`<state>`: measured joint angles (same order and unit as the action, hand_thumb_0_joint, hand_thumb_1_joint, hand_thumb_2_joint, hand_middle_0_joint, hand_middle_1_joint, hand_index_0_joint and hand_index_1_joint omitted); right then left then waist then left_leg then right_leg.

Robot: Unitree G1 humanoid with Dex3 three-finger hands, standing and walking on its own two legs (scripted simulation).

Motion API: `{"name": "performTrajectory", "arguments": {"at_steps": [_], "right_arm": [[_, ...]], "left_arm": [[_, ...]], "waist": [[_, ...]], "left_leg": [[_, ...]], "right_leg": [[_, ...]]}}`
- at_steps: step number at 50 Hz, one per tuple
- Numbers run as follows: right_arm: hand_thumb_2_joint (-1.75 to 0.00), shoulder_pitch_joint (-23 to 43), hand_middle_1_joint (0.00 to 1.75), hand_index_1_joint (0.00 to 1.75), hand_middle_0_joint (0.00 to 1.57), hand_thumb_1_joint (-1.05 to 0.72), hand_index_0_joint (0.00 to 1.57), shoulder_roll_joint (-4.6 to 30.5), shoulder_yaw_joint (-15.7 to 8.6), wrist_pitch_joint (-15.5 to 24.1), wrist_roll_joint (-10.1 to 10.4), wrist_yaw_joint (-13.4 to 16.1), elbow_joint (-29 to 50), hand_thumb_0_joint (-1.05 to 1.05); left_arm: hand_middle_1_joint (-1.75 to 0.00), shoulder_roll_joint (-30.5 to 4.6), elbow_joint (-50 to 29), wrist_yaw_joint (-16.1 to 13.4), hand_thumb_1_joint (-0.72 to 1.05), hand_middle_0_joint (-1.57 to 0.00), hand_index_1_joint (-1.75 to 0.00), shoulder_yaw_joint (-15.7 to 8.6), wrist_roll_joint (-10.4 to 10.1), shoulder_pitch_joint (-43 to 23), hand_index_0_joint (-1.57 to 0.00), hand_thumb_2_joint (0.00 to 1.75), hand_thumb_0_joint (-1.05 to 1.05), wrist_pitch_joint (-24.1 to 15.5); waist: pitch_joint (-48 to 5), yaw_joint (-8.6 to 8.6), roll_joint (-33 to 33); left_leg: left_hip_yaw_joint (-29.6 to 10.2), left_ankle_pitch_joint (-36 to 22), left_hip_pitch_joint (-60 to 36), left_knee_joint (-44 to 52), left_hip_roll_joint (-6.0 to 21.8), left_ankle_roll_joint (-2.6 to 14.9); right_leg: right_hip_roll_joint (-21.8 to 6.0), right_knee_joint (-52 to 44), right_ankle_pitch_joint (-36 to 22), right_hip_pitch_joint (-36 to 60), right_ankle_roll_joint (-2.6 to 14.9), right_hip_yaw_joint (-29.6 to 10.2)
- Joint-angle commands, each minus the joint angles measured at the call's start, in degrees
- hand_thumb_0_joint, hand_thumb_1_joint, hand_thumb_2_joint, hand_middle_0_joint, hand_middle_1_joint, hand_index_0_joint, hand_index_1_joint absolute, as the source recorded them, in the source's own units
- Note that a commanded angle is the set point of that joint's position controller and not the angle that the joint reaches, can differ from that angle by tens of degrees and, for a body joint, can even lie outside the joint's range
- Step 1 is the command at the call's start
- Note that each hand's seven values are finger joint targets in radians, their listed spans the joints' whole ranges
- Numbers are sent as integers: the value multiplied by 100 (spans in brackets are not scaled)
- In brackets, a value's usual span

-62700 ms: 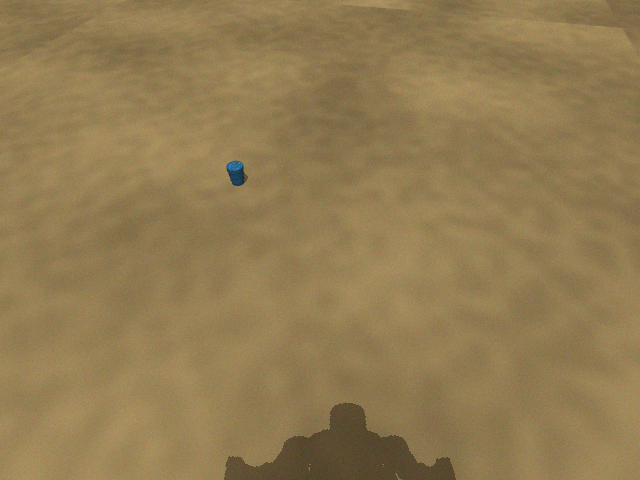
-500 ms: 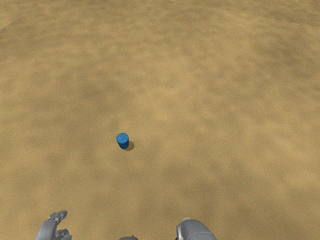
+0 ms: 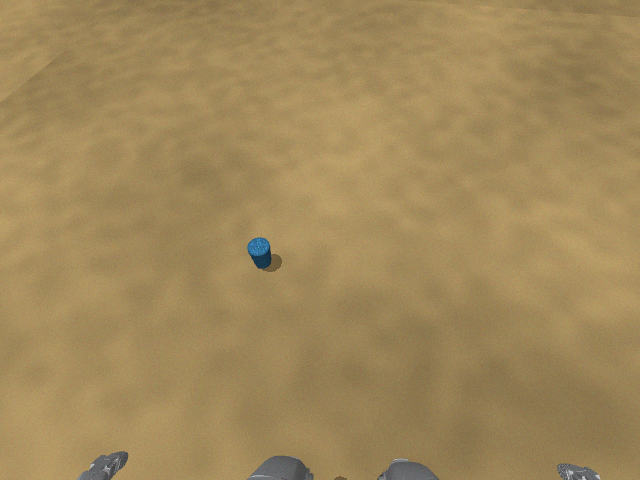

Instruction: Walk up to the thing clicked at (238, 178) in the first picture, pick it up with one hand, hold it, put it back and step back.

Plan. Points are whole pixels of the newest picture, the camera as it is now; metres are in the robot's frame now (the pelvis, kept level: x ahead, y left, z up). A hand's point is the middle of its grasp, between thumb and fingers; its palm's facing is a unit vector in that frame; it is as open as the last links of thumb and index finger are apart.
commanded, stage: step back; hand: left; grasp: from above
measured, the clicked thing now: (260, 254) +0.88 +0.28 -0.71
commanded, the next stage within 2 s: stand in 1.62 s
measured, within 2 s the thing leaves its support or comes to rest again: neither
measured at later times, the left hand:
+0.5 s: hand out of the picture -0.08 +0.25 -0.15, palm faces -0.07 -0.92 -0.39, open 7.4 cm
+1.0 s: hand out of the picture -0.12 +0.26 -0.14, palm faces +0.02 -0.93 -0.37, open 7.4 cm
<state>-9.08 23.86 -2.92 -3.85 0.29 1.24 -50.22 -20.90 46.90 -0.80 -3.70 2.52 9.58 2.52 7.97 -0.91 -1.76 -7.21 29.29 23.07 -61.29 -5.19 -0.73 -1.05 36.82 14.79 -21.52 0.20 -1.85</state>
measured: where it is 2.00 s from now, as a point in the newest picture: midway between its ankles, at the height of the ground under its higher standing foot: outside the picture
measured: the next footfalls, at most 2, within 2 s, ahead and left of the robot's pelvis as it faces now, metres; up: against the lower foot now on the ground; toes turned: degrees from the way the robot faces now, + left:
left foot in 0.08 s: -0.04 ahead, +0.12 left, +0.00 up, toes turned +0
right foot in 0.46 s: -0.14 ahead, -0.14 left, +0.00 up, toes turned -1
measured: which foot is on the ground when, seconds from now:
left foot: up 0.00-0.06, down 0.08-0.50, up 0.52-0.74, down 0.76-1.00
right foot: down 0.00-0.12, up 0.14-0.44, down 0.46-1.00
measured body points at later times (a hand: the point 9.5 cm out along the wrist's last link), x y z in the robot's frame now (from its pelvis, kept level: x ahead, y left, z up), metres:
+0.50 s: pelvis -0.17 -0.01 -0.01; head -0.11 -0.02 +0.44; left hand -0.07 +0.30 -0.12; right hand -0.04 -0.33 -0.12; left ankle -0.08 +0.12 -0.72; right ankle -0.19 -0.13 -0.73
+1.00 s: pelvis -0.20 -0.01 +0.01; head -0.18 -0.01 +0.46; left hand -0.12 +0.31 -0.11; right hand -0.15 -0.32 -0.12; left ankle -0.21 +0.12 -0.72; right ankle -0.18 -0.13 -0.72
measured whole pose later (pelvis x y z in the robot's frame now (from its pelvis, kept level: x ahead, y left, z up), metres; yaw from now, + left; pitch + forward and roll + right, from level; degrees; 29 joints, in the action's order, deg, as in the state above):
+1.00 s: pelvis -0.20 -0.01 +0.01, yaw +0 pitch -2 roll +0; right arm -13.8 19.9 -2.3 1.2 -1.9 -0.5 -57.4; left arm -22.8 55.7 1.4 -3.8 0.9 10.0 0.3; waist 3.6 0.0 1.5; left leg -2.1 17.7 10.9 -30.6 -0.4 -0.3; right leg -1.2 34.3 22.3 -15.0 1.9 0.6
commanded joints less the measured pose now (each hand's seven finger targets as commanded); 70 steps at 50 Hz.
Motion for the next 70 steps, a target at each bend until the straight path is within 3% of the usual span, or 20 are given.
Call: {"name": "performTrajectory", "arguments": {"at_steps": [1,4,6,7,8,11,17,22,26,29,34,38,40,42,50,52,54,60,63,70], "right_arm": [[-90,-126,30,30,20,-90,20,756,-199,260,-114,47,466,0],[-90,-570,30,30,20,-90,20,859,-325,307,-220,44,207,0],[-90,-167,30,30,20,-90,20,1734,-517,277,-331,20,350,0],[-90,-147,30,30,20,-90,20,2128,-555,271,-295,-12,477,0],[-90,114,30,30,20,-90,20,1880,-529,315,-279,27,459,0],[-90,704,30,30,20,-90,20,1162,-298,327,-307,93,586,0],[-90,-170,30,30,20,-90,20,1072,-318,297,-209,58,387,0],[-90,287,30,30,20,-90,20,1286,-327,172,-177,-19,407,0],[-90,429,30,30,20,-90,20,1039,-316,181,-155,52,452,0],[-90,185,30,30,20,-90,20,978,-249,265,-79,-34,118,0],[-90,156,30,30,20,-90,20,831,-161,442,-192,-67,57,0],[-90,-456,30,30,20,-90,20,804,-248,614,-220,-63,-297,0],[-90,-526,30,30,20,-90,20,1252,-388,716,-316,-15,-334,0],[-90,-177,30,30,20,-90,20,1639,-439,693,-264,-49,-248,0],[-90,130,30,30,20,-90,20,863,-193,572,-121,-97,-178,0],[-90,172,30,30,20,-90,20,463,-84,540,-65,-70,-17,0],[-90,-226,30,30,20,-90,20,839,-210,486,-153,-19,-266,0],[-90,-435,30,30,20,-90,20,646,-202,591,-198,-96,-630,0],[-90,30,30,30,20,-90,20,977,-218,658,-202,-55,-562,0],[-90,340,30,30,20,-90,20,832,-148,633,-94,-31,-710,0]], "left_arm": [[-30,-1510,-557,-193,90,-20,-30,-448,6,-109,-20,90,0,-107],[-30,-1415,-625,-135,90,-20,-30,-338,-134,-233,-20,90,0,41],[-30,-982,-690,-126,90,-20,-30,-236,-197,-54,-20,90,0,56],[-30,-1345,-713,-227,90,-20,-30,-359,-130,-604,-20,90,0,47],[-30,-1501,-606,-215,90,-20,-30,-395,-113,-695,-20,90,0,57],[-30,-1325,-299,-120,90,-20,-30,-371,-255,60,-20,90,0,81],[-30,-1124,-336,-72,90,-20,-30,-272,-136,-154,-20,90,0,-115],[-30,-1118,273,-33,90,-20,-30,-295,-68,586,-20,90,0,-292],[-30,-2237,-29,-25,90,-20,-30,-537,43,-292,-20,90,0,-289],[-30,-1467,-32,-44,90,-20,-30,-361,-10,-607,-20,90,0,-366],[-30,-1566,111,23,90,-20,-30,-455,53,2,-20,90,0,-396],[-30,-1457,59,105,90,-20,-30,-325,-28,-231,-20,90,0,-270],[-30,-824,27,118,90,-20,-30,-143,-139,-191,-20,90,0,-286],[-30,-1461,154,97,90,-20,-30,-327,-135,-586,-20,90,0,-294],[-30,-1099,699,55,90,-20,-30,-261,-128,231,-20,90,0,-522],[-30,-1651,811,-27,90,-20,-30,-404,-49,505,-20,90,0,-561],[-30,-1899,535,23,90,-20,-30,-417,-33,-321,-20,90,0,-557],[-30,-1409,611,73,90,-20,-30,-182,-117,-776,-20,90,0,-499],[-30,-1076,694,91,90,-20,-30,-85,-260,-639,-20,90,0,-435],[-30,-1297,1032,2,90,-20,-30,-124,-240,-442,-20,90,0,-517]], "waist": [[-1217,-111,1486],[-1416,79,1062],[-1284,-95,-1029],[-1126,395,-1331],[-756,289,-1082],[-664,-286,-448],[-1052,304,-768],[-1471,-87,-729],[-439,-212,1393],[-151,97,843],[-464,-280,1239],[-749,73,925],[-1016,74,-663],[-370,160,-513],[-962,-234,-470],[-1048,-305,839],[-611,-45,776],[-609,258,863],[-859,5,45],[-1401,-2,-65]], "left_leg": [[337,114,198,2034,437,-25],[504,-2000,-1163,4215,428,121],[-1972,-3477,-2063,4160,2326,976],[-2518,-3492,-762,4213,2942,1774],[-2354,-3362,-201,4295,2906,1825],[-377,-4035,-851,3717,1722,1177],[-420,-3982,-2251,3375,1782,1440],[-42,-2744,-1269,2689,1620,1024],[-188,410,-102,464,486,23],[-66,-499,160,346,123,48],[319,-122,370,1924,368,-45],[693,-1049,-1365,4256,280,77],[-1867,-1086,-2311,4707,1822,644],[-2466,388,-798,4815,2427,1536],[-101,-2386,-620,3183,1185,505],[307,-953,692,1928,325,112],[178,461,9,1259,631,73],[589,-1721,-1493,3586,546,177],[-720,-2179,-1153,4148,1560,613],[323,-4464,-1507,3356,1121,296]], "right_leg": [[-1313,-551,-2465,1907,1116,-1174],[-897,404,-2263,1170,650,-759],[549,1870,1700,-1181,133,65],[456,2757,2472,-594,15,-586],[395,3360,2189,-329,55,-904],[707,3883,1278,-766,91,-973],[390,1715,1503,-638,-229,-308],[253,-1650,229,1326,136,262],[-2276,-2372,2056,-715,1588,-3099],[-1121,-1760,372,23,962,-1202],[-1105,-1691,1260,1241,936,-1268],[-997,-904,680,741,754,-834],[-112,630,503,-551,161,46],[-178,1235,1732,-188,155,-93],[46,-1429,-354,1933,187,324],[-1273,-2019,80,2598,633,-1712],[-2273,-2236,1299,1013,1462,-2497],[-1066,-1311,-673,320,544,-501],[-275,-702,-5,677,60,103],[-658,-995,-2447,1853,211,36]]}}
